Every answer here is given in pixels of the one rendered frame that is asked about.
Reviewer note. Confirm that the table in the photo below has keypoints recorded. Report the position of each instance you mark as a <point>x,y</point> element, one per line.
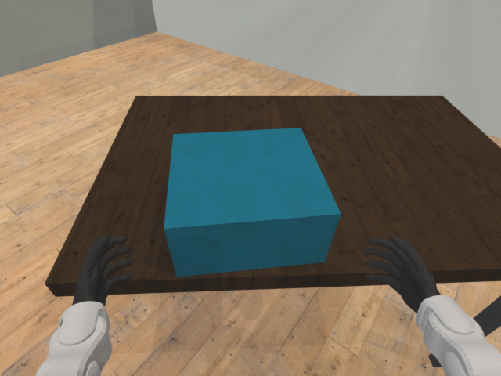
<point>413,167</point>

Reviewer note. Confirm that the left robot hand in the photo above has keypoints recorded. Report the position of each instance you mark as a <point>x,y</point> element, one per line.
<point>93,283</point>

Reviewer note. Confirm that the right robot hand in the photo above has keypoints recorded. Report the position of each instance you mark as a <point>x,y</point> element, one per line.
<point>412,280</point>

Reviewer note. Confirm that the robot right forearm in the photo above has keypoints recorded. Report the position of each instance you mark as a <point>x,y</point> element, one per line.
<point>456,339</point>

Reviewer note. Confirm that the robot left forearm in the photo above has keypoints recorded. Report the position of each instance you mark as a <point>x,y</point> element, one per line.
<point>81,345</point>

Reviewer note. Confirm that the carton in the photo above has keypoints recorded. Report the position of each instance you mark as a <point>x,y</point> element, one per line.
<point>244,200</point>

